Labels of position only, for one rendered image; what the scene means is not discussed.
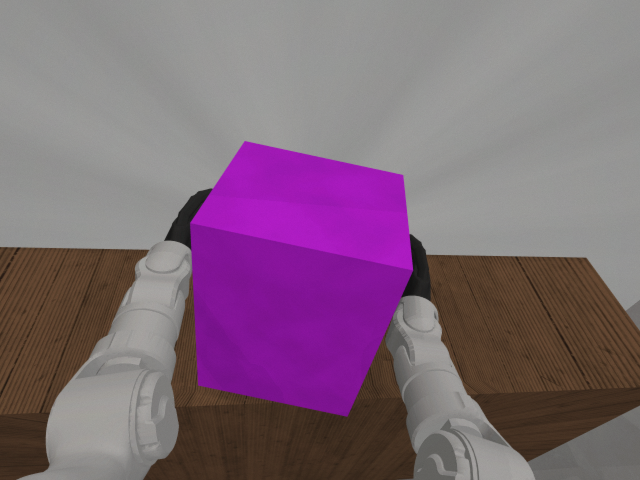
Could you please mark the robot left upper arm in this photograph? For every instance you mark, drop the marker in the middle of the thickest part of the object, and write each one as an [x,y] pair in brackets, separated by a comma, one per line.
[111,427]

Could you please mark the carton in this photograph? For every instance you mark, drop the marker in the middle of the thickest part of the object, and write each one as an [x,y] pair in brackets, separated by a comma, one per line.
[299,263]

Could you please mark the robot right upper arm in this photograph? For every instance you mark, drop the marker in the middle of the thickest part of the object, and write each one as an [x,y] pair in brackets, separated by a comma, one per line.
[450,454]

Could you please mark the robot right forearm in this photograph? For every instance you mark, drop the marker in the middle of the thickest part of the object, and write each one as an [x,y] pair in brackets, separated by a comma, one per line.
[430,386]

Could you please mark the right robot hand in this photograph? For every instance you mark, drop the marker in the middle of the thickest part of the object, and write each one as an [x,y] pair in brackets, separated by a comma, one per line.
[419,282]

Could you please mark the left robot hand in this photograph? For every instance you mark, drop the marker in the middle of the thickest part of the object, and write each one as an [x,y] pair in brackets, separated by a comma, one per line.
[180,229]

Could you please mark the pedestal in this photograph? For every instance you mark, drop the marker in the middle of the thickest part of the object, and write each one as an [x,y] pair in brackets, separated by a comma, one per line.
[540,343]

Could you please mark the robot left forearm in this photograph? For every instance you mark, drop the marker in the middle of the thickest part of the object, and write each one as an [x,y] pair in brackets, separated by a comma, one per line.
[147,324]

